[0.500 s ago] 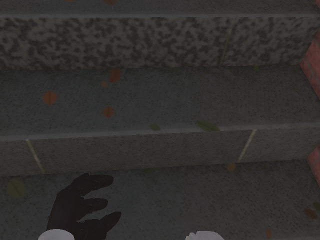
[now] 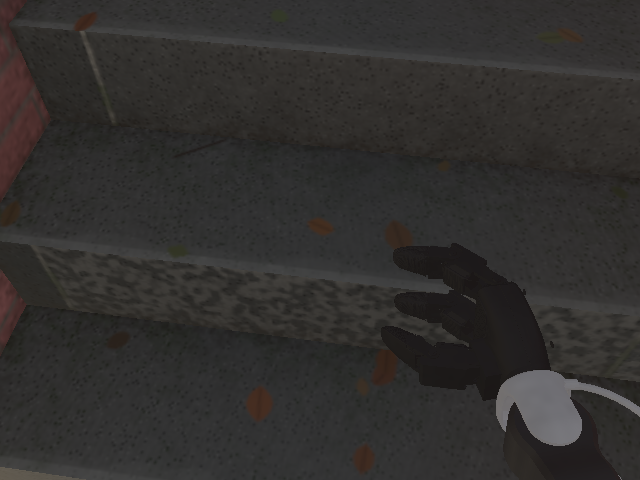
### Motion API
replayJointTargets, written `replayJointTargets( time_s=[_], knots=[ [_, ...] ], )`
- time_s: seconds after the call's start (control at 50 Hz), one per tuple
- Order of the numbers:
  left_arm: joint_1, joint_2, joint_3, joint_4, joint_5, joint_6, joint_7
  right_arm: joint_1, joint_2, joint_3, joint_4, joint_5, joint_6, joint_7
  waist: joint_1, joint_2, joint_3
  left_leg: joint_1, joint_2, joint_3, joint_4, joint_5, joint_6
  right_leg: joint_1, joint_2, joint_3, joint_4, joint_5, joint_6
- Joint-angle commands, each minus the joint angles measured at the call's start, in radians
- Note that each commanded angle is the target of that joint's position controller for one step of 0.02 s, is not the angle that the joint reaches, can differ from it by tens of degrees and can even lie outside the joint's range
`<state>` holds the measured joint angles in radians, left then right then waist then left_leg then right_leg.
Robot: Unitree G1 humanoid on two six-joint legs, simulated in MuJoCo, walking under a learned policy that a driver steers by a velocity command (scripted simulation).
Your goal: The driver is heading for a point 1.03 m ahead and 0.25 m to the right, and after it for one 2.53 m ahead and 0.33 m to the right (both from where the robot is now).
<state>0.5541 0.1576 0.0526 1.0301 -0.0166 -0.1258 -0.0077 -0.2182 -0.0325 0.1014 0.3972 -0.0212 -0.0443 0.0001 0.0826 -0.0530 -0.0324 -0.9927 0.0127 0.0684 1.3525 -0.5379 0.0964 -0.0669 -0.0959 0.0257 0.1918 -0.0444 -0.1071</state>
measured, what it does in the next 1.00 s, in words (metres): climbs, turning right: right foot 0.19 m higher, then left foot 0.19 m higher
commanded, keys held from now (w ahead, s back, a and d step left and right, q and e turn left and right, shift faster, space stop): w+e+shift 0.56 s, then w+shift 0.02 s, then w+q+shift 0.42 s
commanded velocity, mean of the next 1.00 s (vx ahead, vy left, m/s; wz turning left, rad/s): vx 0.92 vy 0.13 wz -0.42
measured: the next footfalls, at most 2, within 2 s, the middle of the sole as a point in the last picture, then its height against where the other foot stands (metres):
right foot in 0.46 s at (437, 441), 0.19 m higher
left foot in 0.86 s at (477, 217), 0.19 m higher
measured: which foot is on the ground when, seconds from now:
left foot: down 0.00-0.48, up 0.50-0.84, down 0.86-1.00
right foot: down 0.00-0.00, up 0.02-0.44, down 0.46-0.84, up 0.86-1.00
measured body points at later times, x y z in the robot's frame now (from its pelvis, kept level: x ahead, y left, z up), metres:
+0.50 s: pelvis +0.31 -0.04 +0.19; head +0.35 -0.02 +0.63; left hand +0.61 +0.07 +0.10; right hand +0.20 -0.26 +0.06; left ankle +0.15 +0.14 -0.49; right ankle +0.38 -0.10 -0.41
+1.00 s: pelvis +0.68 -0.14 +0.49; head +0.69 -0.18 +0.93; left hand +0.97 +0.02 +0.44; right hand +0.67 -0.43 +0.35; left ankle +0.67 -0.14 -0.21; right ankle +0.59 -0.25 +0.06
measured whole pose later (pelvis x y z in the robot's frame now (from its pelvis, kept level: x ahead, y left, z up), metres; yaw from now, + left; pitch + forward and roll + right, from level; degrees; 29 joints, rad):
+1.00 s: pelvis +0.68 -0.14 +0.49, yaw -20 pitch +2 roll +1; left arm 0.10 0.21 0.07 0.62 0.10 -0.04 0.06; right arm 0.30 -0.31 -0.08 0.72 -0.01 -0.02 0.02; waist -0.04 0.08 -0.01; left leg -0.38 -0.19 0.12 0.73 -0.40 0.20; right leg -0.89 0.05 0.10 2.12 -0.36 -0.04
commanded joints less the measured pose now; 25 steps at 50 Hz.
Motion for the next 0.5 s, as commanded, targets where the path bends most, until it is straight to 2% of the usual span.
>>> replayJointTargets(
  time_s=[0.02,0.04,0.06,0.08,0.1,0.12,0.14,0.16,0.18,0.2,0.22,0.24,0.26,0.28,0.3,0.32,0.34,0.36,0.38,0.4,0.42,0.44,0.46,0.48,0.5],
  knots=[
    [-0.358,0.183,0.085,-0.321,-0.001,-0.063,-0.055,0.665,-0.435,-0.202,0.169,-0.04,0.0,-0.026,-0.361,0.437,-0.472,1.027,0.243,-0.735,-0.806,-0.435,0.026,-0.539,0.121,0.125,1.018,0.392,-0.051],
    [-0.415,0.074,0.071,-0.408,0.058,-0.052,-0.054,0.541,-0.422,-0.216,0.147,-0.012,0.016,-0.037,-0.307,0.402,-0.461,0.989,0.342,-1.157,-1.095,-0.677,-0.005,-0.81,0.225,0.3,1.542,0.023,-0.031],
    [-0.407,-0.043,0.043,-0.457,0.077,-0.036,-0.042,0.325,-0.354,-0.197,0.154,0.004,0.017,-0.029,-0.147,0.25,-0.3,0.84,0.384,-1.054,-1.058,-0.664,-0.022,-0.93,0.164,0.295,1.764,0.079,-0.017],
    [-0.4,-0.048,0.027,-0.467,0.092,-0.025,-0.023,0.253,-0.276,-0.176,0.22,0.014,-0.008,-0.011,-0.074,0.161,-0.152,0.694,0.36,-0.865,-0.982,-0.539,0.014,-0.967,0.13,0.171,1.856,0.158,-0.019],
    [-0.365,-0.065,0.011,-0.459,0.093,-0.006,-0.017,0.29,-0.208,-0.163,0.324,0.011,-0.03,-0.008,-0.031,0.095,-0.019,0.585,0.331,-0.61,-0.906,-0.318,0.018,-1.026,0.102,0.14,1.898,0.172,-0.041],
    [-0.324,-0.086,-0.004,-0.45,0.077,0.02,-0.016,0.327,-0.123,-0.142,0.413,-0.009,-0.044,0.001,0.018,0.097,0.012,0.527,0.29,-0.446,-0.899,-0.176,0.001,-1.03,0.099,0.144,1.945,0.118,-0.06],
    [-0.292,-0.117,-0.027,-0.441,0.063,0.043,-0.007,0.392,-0.076,-0.129,0.461,-0.017,-0.053,0.01,0.038,0.103,0.039,0.523,0.263,-0.317,-0.919,-0.016,-0.034,-1.058,0.091,0.142,1.979,0.05,-0.067],
    [-0.297,-0.124,-0.036,-0.437,0.039,0.062,-0.001,0.419,-0.056,-0.123,0.501,-0.017,-0.064,0.011,0.043,0.096,0.082,0.525,0.263,-0.233,-0.949,0.078,-0.042,-1.107,0.1,0.156,1.985,0.01,-0.061],
    [-0.338,-0.087,-0.035,-0.441,0.023,0.078,0.01,0.426,-0.079,-0.127,0.511,-0.023,-0.076,0.013,0.029,0.069,0.127,0.526,0.267,-0.156,-0.998,0.171,-0.044,-1.133,0.113,0.135,1.93,-0.016,-0.05],
    [-0.417,-0.074,-0.035,-0.464,0.019,0.088,0.011,0.438,-0.106,-0.13,0.526,-0.029,-0.092,0.014,0.025,0.051,0.156,0.502,0.272,-0.092,-1.048,0.194,-0.053,-1.13,0.111,0.129,1.869,-0.015,-0.044],
    [-0.463,-0.073,-0.028,-0.458,0.015,0.099,0.025,0.49,-0.14,-0.135,0.552,-0.035,-0.108,0.008,-0.009,0.074,0.139,0.584,0.304,-0.074,-1.093,0.28,-0.033,-1.215,0.155,0.074,2.088,-0.067,-0.053],
    [-0.492,-0.071,-0.03,-0.495,0.012,0.107,0.026,0.514,-0.191,-0.143,0.558,-0.036,-0.117,0.004,0.01,0.103,0.135,0.65,0.324,-0.044,-1.142,0.25,-0.036,-1.272,0.133,0.103,2.098,-0.127,-0.062],
    [-0.519,-0.071,-0.027,-0.496,0.014,0.122,0.032,0.534,-0.204,-0.145,0.577,-0.035,-0.127,0.01,0.01,0.118,0.117,0.739,0.328,-0.039,-1.158,0.258,-0.014,-1.359,0.155,0.099,2.244,-0.191,-0.085],
    [-0.581,-0.071,-0.028,-0.529,0.017,0.136,0.037,0.569,-0.207,-0.141,0.595,-0.029,-0.132,0.012,0.011,0.079,0.15,0.795,0.311,0.015,-1.167,0.276,-0.022,-1.427,0.155,0.105,2.259,-0.257,-0.097],
    [-0.661,-0.063,-0.034,-0.561,0.02,0.137,0.039,0.585,-0.213,-0.135,0.598,-0.024,-0.132,0.014,0.013,0.019,0.184,0.819,0.277,0.081,-1.193,0.307,-0.045,-1.446,0.147,0.075,2.141,-0.305,-0.103],
    [-0.744,-0.067,-0.052,-0.601,0.02,0.137,0.039,0.585,-0.198,-0.127,0.605,-0.018,-0.123,0.02,0.024,-0.021,0.206,0.75,0.215,0.181,-1.247,0.363,-0.09,-1.355,0.12,0.011,1.869,-0.28,-0.11],
    [-0.826,-0.054,-0.06,-0.628,0.027,0.147,0.037,0.671,-0.182,-0.118,0.63,-0.003,-0.12,0.003,-0.037,0.003,0.188,0.747,0.2,0.204,-1.323,0.477,-0.086,-1.279,0.133,-0.106,1.73,-0.28,-0.109],
    [-0.824,0.007,-0.056,-0.635,0.022,0.158,0.025,0.701,-0.229,-0.12,0.628,0.012,-0.119,-0.016,-0.046,0.033,0.173,0.719,0.196,0.244,-1.4,0.662,-0.054,-1.115,0.124,-0.247,1.527,-0.295,-0.093],
    [-0.794,-0.013,-0.071,-0.641,0.011,0.164,0.004,0.708,-0.292,-0.128,0.619,0.043,-0.114,-0.043,-0.021,0.071,0.08,0.727,0.175,0.296,-1.404,0.91,-0.042,-0.869,0.108,-0.292,1.31,-0.326,-0.105],
    [-0.674,0.037,-0.051,-0.566,0.017,0.167,-0.005,0.682,-0.358,-0.137,0.554,0.088,-0.104,-0.076,0.001,0.067,-0.065,0.749,0.2,0.303,-1.247,1.724,-0.008,-0.599,0.228,-0.375,1.273,-0.356,-0.081],
    [-0.488,0.072,-0.03,-0.551,0.004,0.174,-0.004,0.676,-0.518,-0.179,0.519,0.082,-0.108,-0.085,0.091,0.176,-0.18,0.892,0.275,0.269,-1.035,2.173,0.005,-0.486,0.239,-0.367,1.202,-0.47,-0.074],
    [-0.209,0.116,-0.01,-0.473,0.017,0.173,0.007,0.567,-0.569,-0.205,0.456,0.088,-0.097,-0.063,0.192,0.281,-0.356,1.038,0.338,0.214,-0.755,2.426,0.043,-0.358,0.255,-0.279,1.194,-0.581,-0.101],
    [-0.165,0.197,0.017,-0.456,0.032,0.161,0.001,0.566,-0.574,-0.218,0.4,0.099,-0.085,-0.017,0.174,0.289,-0.462,1.033,0.33,0.152,-0.459,2.322,0.088,-0.211,0.324,-0.135,0.98,-0.685,-0.11],
    [-0.206,0.307,0.064,-0.445,0.017,0.158,-0.005,0.483,-0.48,-0.217,0.322,0.055,-0.104,0.029,0.135,0.154,-0.415,0.739,0.214,0.066,-0.148,1.652,0.026,-0.071,0.279,0.211,0.69,-0.747,-0.167],
    [-0.33,0.368,0.1,-0.453,0.005,0.174,0.024,0.338,-0.342,-0.19,0.216,0.013,-0.127,0.081,0.087,-0.168,-0.349,0.246,-0.088,-0.031,0.395,0.55,-0.044,-0.005,0.087,0.892,0.207,-0.99,-0.305]
  ],
)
